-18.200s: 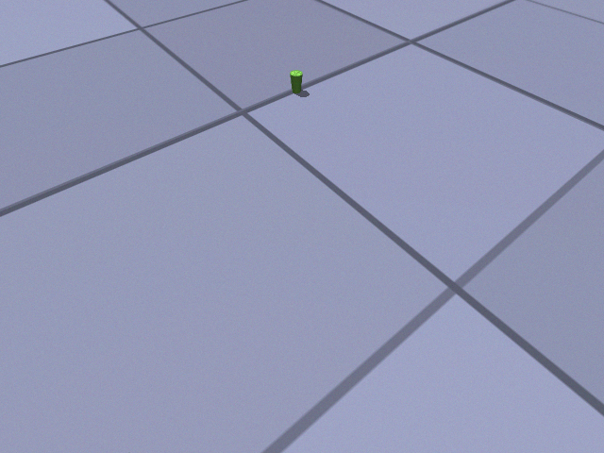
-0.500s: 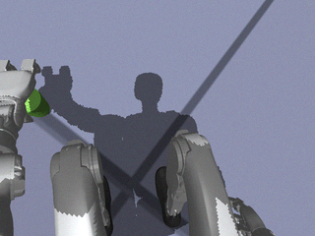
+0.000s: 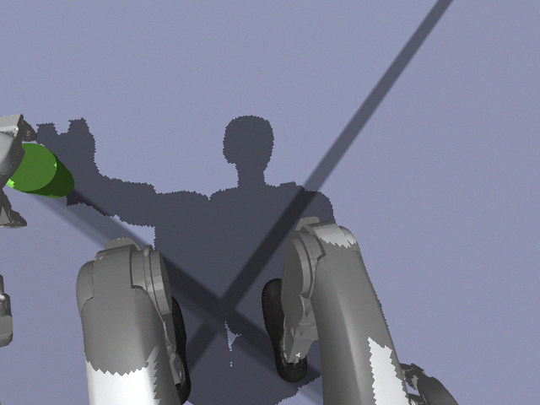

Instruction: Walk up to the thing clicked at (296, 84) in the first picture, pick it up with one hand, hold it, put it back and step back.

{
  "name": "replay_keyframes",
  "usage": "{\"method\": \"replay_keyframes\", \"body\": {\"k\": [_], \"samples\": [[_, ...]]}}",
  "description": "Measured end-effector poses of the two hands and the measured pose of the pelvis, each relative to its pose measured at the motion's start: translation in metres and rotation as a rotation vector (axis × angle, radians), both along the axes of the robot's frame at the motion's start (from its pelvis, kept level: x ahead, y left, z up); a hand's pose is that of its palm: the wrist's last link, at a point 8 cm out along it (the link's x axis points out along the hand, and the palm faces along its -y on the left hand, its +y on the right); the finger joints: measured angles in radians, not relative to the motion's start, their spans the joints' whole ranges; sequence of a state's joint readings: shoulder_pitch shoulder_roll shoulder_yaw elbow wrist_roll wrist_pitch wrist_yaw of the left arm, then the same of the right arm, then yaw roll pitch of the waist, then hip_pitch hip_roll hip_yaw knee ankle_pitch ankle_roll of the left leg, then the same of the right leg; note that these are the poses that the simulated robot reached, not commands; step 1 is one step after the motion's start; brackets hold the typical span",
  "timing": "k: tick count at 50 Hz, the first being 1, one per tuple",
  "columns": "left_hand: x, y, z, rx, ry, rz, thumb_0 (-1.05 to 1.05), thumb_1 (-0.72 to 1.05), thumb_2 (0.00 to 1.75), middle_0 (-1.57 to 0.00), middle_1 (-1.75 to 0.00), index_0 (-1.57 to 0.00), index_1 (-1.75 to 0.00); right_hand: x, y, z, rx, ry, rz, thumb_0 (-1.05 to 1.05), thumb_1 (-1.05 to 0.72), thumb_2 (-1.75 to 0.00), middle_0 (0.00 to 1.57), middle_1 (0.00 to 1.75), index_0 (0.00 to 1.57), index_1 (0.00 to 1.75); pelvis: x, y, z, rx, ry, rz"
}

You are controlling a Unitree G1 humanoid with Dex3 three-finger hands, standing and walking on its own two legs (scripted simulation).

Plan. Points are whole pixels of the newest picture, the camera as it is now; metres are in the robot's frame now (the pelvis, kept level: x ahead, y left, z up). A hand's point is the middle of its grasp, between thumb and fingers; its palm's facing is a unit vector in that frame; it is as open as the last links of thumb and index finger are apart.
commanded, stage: rest palm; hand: left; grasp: from above
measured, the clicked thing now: (45, 176) +0.45 +0.34 -0.27
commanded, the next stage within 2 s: close in 0.80 s
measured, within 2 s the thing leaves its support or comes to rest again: neither
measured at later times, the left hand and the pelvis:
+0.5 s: hand (30, 168) +0.45 +0.34 -0.22, palm faces -0.44 -0.12 -0.89, open 14.4 cm; pelvis +0.01 +0.00 -0.03, yaw -2 degrees
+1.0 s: hand (33, 175) +0.44 +0.34 -0.23, palm faces -0.44 -0.13 -0.89, open 13.9 cm; pelvis +0.00 +0.00 -0.03, yaw -4 degrees
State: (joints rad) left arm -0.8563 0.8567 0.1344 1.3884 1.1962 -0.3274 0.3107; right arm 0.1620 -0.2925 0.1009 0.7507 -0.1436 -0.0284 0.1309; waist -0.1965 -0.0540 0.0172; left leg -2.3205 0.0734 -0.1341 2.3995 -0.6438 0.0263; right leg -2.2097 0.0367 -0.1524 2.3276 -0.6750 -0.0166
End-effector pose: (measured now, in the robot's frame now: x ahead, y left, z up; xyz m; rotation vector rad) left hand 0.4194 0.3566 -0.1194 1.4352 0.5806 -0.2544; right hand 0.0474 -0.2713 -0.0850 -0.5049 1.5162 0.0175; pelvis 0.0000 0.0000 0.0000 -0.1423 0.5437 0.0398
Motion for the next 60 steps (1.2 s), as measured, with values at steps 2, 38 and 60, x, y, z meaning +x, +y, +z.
{"method": "replay_keyframes", "body": {"k": [2,38,60], "samples": [[-0.001,0.001,-0.006,-0.001,-0.029,-0.029,0.0,-0.5,0.93,-0.08,-1.06,-0.09,-1.03,0.008,0.0,-0.003,-0.012,-0.001,0.026,0.01,-0.91,-0.9,0.2,0.3,0.2,0.3,0.0,0.001,-0.005,-0.004,-0.006,0.002],[0.024,-0.013,-0.056,-0.007,-0.046,0.024,0.0,-0.55,1.0,-0.08,-0.98,-0.07,-0.99,-0.008,0.011,-0.013,0.032,0.014,0.072,0.01,-0.9,-0.9,0.2,0.3,0.2,0.3,0.006,0.002,-0.028,-0.036,-0.048,-0.036],[0.023,-0.006,-0.052,0.031,-0.05,0.029,0.02,-0.44,0.97,-0.19,-1.08,-0.22,-1.05,0.02,0.021,-0.012,0.047,-0.12,0.201,0.01,-0.9,-0.9,0.2,0.3,0.2,0.3,0.001,0.005,-0.034,-0.049,-0.084,-0.042]]}}
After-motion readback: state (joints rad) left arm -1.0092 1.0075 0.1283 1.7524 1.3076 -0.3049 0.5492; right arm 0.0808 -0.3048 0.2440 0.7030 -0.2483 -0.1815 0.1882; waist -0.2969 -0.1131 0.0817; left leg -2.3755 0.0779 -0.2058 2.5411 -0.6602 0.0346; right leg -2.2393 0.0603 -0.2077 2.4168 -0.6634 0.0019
